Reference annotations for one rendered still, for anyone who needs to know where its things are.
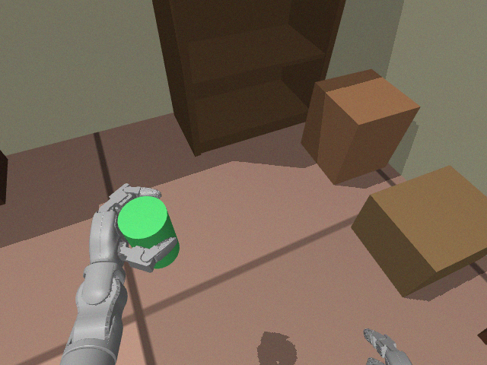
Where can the left robot arm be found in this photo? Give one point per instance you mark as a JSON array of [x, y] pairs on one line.
[[96, 335]]

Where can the right robot hand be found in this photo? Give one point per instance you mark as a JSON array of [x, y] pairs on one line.
[[386, 348]]

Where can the left robot hand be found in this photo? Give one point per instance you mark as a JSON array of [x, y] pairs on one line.
[[107, 243]]

